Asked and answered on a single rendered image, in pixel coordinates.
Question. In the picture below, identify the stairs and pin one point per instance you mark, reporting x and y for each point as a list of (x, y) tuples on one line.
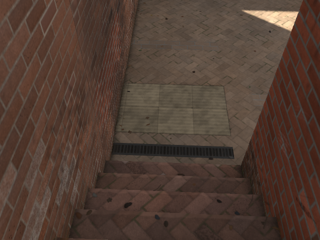
[(138, 200)]

